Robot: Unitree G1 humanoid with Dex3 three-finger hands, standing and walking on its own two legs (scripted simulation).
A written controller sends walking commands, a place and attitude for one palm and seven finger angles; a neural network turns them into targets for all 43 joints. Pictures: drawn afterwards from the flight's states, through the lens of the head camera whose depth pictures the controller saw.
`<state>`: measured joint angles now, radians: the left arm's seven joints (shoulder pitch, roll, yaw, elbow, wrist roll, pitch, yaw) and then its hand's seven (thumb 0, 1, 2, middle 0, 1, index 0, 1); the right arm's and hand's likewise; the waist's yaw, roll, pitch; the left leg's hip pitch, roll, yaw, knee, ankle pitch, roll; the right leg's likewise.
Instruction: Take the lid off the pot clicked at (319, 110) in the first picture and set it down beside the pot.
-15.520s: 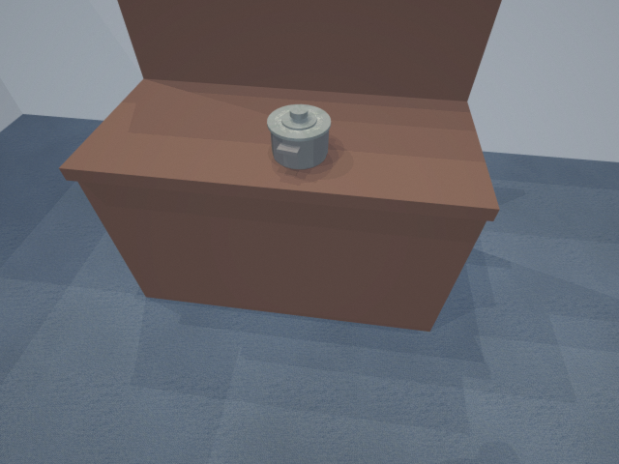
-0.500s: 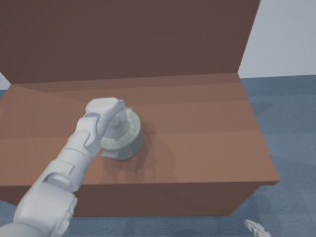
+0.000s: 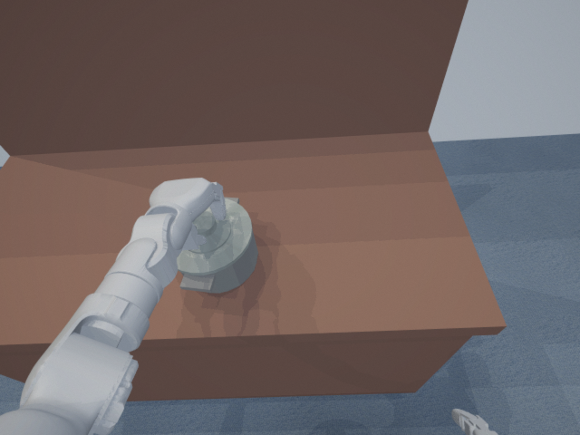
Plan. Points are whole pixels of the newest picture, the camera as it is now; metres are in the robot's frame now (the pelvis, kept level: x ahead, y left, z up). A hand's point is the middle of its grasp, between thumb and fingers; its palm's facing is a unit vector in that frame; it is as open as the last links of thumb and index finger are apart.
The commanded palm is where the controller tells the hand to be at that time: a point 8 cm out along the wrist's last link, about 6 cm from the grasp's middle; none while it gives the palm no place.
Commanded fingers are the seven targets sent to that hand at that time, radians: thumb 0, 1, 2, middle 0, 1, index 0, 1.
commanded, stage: lift the lid straight up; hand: left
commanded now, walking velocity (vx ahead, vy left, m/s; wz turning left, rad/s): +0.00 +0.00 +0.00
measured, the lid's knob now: (202, 224) +0.44 +0.15 +0.01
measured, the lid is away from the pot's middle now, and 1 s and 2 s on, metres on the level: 0.01 0.01 0.01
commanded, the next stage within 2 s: move the lid sideways beside the pot in 1.98 s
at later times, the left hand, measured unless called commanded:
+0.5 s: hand (191, 217) +0.41 +0.15 +0.06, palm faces -0.33 -0.05 -0.94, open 7.4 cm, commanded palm +0.41 +0.16 +0.14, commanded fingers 0.00 0.70 0.90 -0.90 -1.09 -0.86 -1.06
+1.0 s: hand (177, 199) +0.42 +0.16 +0.11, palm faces -0.29 -0.04 -0.96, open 7.4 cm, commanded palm +0.41 +0.17 +0.18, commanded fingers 0.00 0.70 0.90 -0.90 -1.09 -0.86 -1.06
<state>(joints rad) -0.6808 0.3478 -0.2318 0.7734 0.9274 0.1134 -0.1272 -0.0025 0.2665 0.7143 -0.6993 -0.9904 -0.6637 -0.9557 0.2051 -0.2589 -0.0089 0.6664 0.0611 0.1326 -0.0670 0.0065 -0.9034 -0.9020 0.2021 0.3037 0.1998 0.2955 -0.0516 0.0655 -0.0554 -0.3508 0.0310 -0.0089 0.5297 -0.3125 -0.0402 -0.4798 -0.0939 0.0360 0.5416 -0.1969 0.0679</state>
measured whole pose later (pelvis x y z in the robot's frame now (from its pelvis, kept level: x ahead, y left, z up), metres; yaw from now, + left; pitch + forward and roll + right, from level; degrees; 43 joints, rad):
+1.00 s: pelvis +0.00 +0.00 +0.01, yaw +2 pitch +4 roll +1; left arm -0.72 0.40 -0.30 0.56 0.88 0.20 -0.27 -0.01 0.26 0.71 -0.72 -0.98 -0.67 -0.95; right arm 0.15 -0.26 0.02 0.65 0.07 0.10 -0.07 0.01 -0.90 -0.90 0.20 0.30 0.20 0.30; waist -0.02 0.08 -0.03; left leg -0.25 0.02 -0.04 0.47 -0.29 -0.04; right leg -0.37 -0.11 0.00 0.49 -0.19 0.07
